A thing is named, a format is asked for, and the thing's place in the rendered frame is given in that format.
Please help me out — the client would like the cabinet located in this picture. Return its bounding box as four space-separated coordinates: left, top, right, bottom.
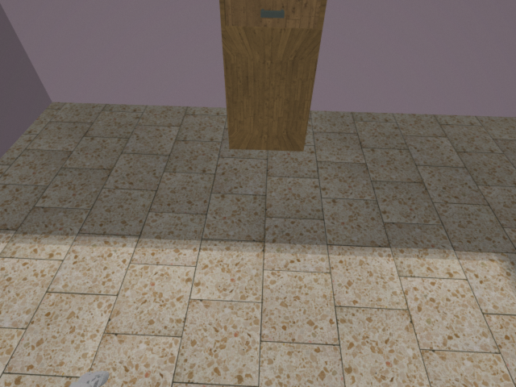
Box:
219 0 327 152

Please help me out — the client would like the drawer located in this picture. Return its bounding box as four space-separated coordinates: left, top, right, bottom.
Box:
225 0 321 28

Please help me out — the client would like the robot left hand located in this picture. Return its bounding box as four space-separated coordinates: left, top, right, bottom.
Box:
69 371 109 387

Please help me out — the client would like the handle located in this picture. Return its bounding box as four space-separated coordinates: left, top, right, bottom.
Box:
260 9 285 18

